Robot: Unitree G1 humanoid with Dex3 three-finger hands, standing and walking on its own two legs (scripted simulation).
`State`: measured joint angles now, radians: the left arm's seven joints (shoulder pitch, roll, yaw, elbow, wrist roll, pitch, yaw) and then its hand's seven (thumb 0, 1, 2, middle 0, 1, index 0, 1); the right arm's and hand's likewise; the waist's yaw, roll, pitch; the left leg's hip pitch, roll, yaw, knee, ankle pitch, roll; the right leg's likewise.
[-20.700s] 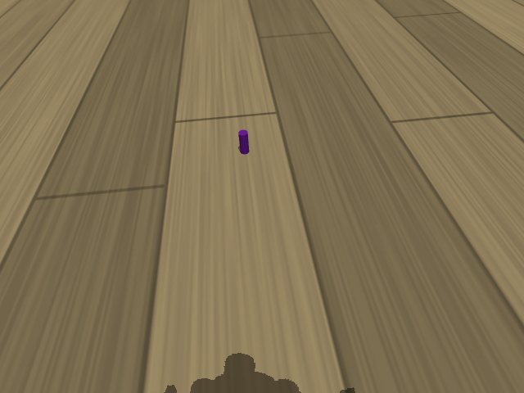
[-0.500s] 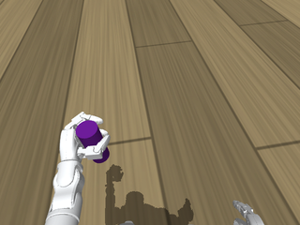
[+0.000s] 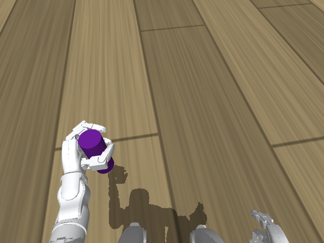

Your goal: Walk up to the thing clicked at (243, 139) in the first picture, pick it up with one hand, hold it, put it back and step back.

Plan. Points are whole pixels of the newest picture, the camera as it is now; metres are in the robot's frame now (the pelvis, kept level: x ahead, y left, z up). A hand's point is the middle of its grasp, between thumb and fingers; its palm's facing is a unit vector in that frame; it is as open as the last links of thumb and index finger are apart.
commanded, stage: crouch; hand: left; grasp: from the side
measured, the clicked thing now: (98, 153) +0.34 +0.19 -0.01
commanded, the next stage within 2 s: lower in 1.58 s
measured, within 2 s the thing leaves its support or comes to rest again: neither
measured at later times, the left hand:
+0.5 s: hand (113, 172) +0.37 +0.20 -0.24, palm faces +0.18 -0.98 -0.03, open 7.4 cm
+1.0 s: hand (117, 181) +0.39 +0.22 -0.41, palm faces +0.19 -0.98 -0.01, open 7.4 cm
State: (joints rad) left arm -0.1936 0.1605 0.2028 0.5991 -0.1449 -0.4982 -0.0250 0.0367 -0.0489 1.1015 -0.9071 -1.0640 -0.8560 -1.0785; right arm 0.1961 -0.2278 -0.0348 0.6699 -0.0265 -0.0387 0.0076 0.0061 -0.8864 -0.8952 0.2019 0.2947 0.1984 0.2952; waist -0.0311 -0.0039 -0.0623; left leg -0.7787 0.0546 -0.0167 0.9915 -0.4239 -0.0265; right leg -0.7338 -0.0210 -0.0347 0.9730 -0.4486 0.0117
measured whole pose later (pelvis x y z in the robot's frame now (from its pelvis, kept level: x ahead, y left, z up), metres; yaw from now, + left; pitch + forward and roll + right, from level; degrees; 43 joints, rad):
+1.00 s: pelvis -0.07 +0.00 -0.36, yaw -6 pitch +30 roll -5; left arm -0.67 0.44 0.53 1.15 -0.10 -0.81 -0.16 0.03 -0.04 1.10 -0.91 -1.05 -0.86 -1.07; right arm 0.08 -0.27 0.07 0.76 -0.14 0.01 0.09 0.00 -0.92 -0.90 0.20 0.29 0.20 0.30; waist -0.14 -0.04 -0.06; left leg -2.21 0.05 -0.15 2.34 -0.66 -0.04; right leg -2.14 0.01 -0.05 2.30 -0.68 0.02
